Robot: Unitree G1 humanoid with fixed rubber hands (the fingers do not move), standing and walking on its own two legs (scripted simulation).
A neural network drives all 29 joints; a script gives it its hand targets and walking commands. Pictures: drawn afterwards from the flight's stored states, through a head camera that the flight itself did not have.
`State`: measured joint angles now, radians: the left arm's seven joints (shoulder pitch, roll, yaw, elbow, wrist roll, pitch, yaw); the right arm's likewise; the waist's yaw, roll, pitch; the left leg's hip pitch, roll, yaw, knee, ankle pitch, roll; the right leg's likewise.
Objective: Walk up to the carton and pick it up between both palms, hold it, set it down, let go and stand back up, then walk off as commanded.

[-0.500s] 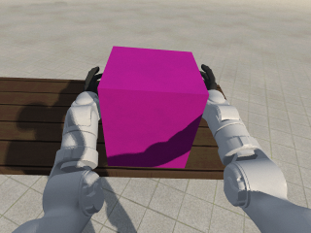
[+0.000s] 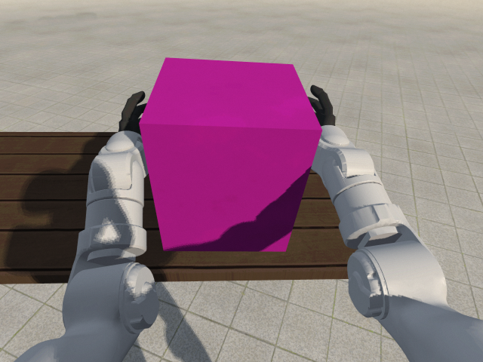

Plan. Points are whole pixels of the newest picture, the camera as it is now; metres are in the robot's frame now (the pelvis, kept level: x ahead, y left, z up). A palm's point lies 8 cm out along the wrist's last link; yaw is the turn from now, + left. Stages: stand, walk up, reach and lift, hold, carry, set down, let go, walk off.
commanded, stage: reach and lift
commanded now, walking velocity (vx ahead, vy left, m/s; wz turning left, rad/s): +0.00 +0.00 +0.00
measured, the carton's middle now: (227, 158) +0.40 +0.03 +0.20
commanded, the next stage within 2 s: hold in 0.44 s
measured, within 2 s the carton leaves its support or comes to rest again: neither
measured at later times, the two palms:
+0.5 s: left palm (134, 132) +0.39 +0.17 +0.25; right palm (328, 124) +0.40 -0.13 +0.26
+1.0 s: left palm (132, 124) +0.38 +0.16 +0.27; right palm (334, 116) +0.39 -0.13 +0.28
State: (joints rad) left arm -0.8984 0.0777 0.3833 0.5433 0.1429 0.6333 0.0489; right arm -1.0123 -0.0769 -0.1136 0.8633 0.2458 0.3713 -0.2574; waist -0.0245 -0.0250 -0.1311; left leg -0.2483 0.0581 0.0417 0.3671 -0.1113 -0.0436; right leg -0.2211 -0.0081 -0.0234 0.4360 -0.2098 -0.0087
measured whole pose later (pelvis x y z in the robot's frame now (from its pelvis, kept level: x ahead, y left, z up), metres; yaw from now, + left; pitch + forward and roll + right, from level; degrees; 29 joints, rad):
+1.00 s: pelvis +0.00 +0.00 +0.00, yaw +0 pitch +0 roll +0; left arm -0.90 0.08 0.38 0.41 0.14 0.81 0.05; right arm -1.05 -0.12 -0.06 0.75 0.34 0.57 -0.30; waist -0.05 0.00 -0.17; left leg -0.25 0.06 0.04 0.37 -0.12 -0.04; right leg -0.22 -0.01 -0.02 0.44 -0.21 -0.01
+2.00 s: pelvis +0.00 +0.00 +0.00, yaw +0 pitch +0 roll +0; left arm -0.90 0.08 0.38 0.38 0.14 0.85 0.05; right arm -1.05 -0.14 -0.03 0.73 0.38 0.61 -0.32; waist -0.05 0.01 -0.18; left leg -0.25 0.06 0.04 0.38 -0.13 -0.04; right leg -0.21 -0.01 -0.02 0.44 -0.22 -0.01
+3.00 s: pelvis +0.00 +0.00 +0.00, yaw +0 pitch -1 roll +0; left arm -0.90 0.08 0.38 0.37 0.14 0.86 0.06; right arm -1.05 -0.14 -0.03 0.73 0.38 0.63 -0.32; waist -0.05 0.01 -0.18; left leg -0.24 0.06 0.04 0.38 -0.13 -0.04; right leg -0.21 0.00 -0.02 0.44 -0.22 -0.01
